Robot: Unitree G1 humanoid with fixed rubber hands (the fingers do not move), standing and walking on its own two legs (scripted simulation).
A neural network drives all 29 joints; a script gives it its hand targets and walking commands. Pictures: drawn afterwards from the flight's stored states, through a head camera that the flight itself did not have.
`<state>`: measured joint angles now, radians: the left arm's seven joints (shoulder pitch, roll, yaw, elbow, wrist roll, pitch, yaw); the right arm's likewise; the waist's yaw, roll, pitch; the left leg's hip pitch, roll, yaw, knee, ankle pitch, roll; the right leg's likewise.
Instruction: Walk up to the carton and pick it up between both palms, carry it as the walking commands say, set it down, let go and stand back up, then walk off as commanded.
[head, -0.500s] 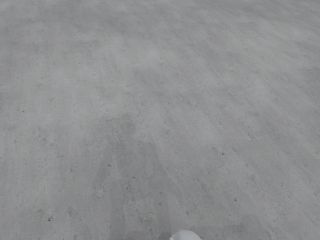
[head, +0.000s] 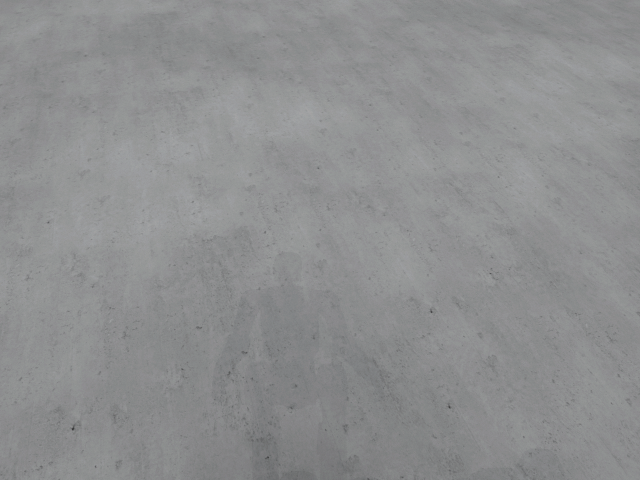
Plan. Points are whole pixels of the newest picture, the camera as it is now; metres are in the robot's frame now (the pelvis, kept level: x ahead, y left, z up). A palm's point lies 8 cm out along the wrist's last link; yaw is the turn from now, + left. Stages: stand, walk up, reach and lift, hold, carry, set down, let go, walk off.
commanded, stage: walk off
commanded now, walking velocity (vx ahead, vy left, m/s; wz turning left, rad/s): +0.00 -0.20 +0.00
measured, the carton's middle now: out of the picture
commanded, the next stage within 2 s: stand in 1.64 s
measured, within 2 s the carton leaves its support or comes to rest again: rests again in 0.60 s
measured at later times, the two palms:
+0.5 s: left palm out of the picture +0.09 +0.11 -0.12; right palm out of the picture -0.03 -0.43 -0.14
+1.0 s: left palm out of the picture +0.02 +0.01 -0.14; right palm out of the picture -0.01 -0.50 -0.10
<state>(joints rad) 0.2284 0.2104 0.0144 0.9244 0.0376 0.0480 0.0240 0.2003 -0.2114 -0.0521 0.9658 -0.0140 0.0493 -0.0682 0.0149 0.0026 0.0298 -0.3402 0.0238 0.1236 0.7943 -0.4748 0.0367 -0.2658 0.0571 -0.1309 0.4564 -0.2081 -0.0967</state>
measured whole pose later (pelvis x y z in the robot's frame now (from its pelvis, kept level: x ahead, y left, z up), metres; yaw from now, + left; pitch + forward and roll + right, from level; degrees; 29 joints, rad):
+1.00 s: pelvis -0.02 -0.24 +0.01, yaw -1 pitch +0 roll -3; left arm 0.24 0.25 0.06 0.95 0.04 0.07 -0.02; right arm 0.28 -0.20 -0.05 0.99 -0.03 0.01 -0.07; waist -0.01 -0.04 0.05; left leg -0.20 0.09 0.13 0.44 -0.25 0.02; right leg -0.48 0.05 0.04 1.08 -0.32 0.06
